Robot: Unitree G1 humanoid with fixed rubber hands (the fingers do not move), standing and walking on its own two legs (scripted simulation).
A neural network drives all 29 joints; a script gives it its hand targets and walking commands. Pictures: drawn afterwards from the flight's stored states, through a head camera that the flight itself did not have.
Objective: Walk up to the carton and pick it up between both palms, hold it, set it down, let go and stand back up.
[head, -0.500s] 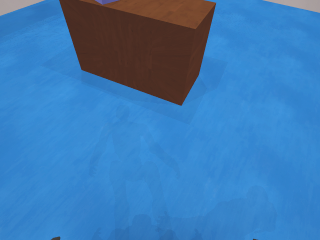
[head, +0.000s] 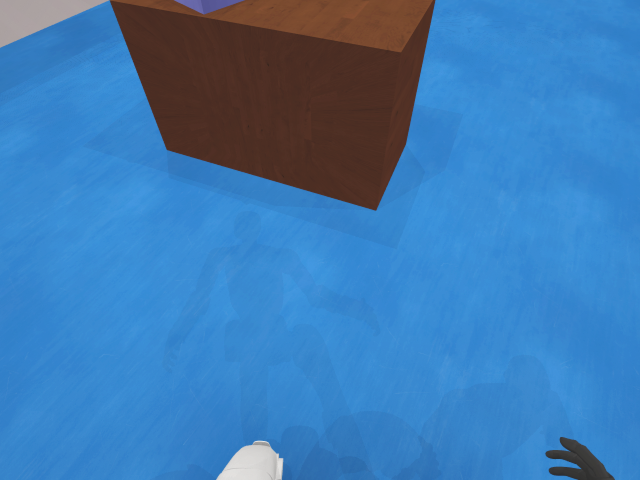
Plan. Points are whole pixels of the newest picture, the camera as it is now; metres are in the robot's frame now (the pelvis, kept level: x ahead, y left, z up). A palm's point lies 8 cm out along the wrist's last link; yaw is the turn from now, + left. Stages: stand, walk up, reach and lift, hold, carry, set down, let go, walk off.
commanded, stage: walk up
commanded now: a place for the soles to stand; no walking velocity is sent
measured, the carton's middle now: out of the picture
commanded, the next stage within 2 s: none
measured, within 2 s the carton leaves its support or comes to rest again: neither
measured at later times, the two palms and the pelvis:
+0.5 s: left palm (64, 323) +0.33 +0.41 -0.08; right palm out of the picture +0.09 -0.18 -0.12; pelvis +0.17 +0.12 +0.00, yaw -11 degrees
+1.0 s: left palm (54, 244) +0.53 +0.54 -0.12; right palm (406, 278) +0.44 -0.14 -0.10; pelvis +0.41 +0.21 -0.04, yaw -15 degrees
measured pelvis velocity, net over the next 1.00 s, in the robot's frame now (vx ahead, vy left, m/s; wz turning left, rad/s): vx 0.41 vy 0.21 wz -0.26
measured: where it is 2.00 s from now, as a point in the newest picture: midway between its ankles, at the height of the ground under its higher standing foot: (228, 292)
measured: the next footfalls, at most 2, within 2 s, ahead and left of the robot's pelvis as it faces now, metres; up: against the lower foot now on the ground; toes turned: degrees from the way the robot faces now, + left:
left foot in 0.08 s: +0.17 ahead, +0.19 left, +0.00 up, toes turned -2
right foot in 0.54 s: +0.30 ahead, -0.02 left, +0.00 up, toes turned -17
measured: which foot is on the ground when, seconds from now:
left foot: up 0.00-0.06, down 0.08-0.56, up 0.58-0.92, down 0.94-1.00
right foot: down 0.00-0.08, up 0.10-0.52, down 0.54-0.96, up 0.98-1.00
